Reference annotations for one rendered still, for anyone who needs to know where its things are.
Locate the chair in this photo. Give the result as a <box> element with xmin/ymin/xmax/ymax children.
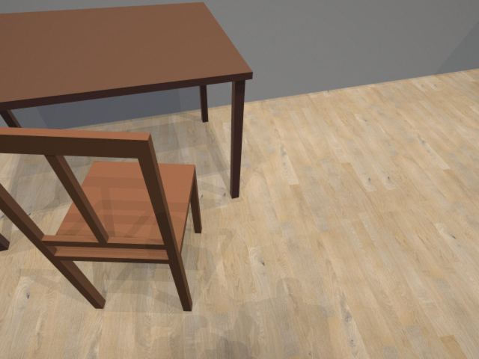
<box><xmin>0</xmin><ymin>127</ymin><xmax>202</xmax><ymax>311</ymax></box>

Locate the table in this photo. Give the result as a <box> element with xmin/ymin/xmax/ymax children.
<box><xmin>0</xmin><ymin>2</ymin><xmax>253</xmax><ymax>251</ymax></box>

